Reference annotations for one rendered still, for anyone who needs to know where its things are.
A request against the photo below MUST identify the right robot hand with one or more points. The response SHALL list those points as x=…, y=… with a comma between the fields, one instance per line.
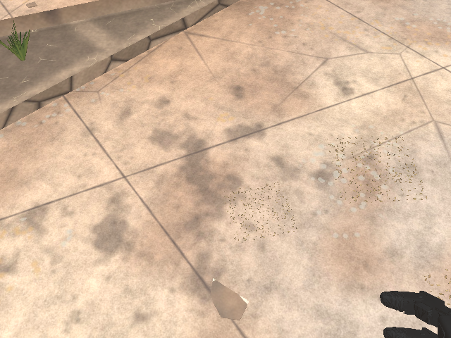
x=425, y=307

